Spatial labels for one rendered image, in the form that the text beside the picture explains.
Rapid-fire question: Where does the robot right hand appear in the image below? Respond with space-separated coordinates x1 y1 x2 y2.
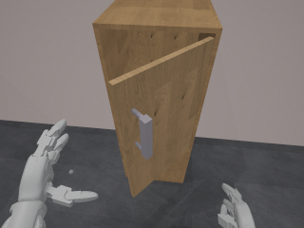
218 183 256 228

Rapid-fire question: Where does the handle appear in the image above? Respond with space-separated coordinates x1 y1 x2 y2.
131 108 153 160

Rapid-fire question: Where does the robot left forearm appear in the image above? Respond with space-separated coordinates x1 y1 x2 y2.
1 199 48 228

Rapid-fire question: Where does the robot left hand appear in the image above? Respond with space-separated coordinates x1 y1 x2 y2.
18 119 99 208

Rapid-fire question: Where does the cupboard door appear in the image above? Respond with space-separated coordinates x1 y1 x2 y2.
108 36 215 198

